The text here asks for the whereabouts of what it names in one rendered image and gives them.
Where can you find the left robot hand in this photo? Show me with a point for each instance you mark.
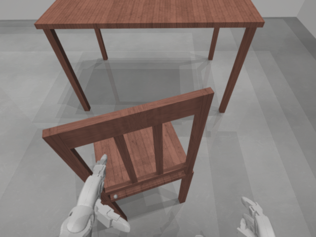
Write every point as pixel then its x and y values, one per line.
pixel 90 193

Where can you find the table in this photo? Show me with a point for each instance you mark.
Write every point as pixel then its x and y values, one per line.
pixel 137 14

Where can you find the right robot hand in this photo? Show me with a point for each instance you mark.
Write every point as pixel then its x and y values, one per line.
pixel 260 226

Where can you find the left robot forearm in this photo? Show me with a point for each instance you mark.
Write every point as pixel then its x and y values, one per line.
pixel 79 222

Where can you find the chair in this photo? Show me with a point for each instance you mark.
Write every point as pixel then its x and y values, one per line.
pixel 142 147

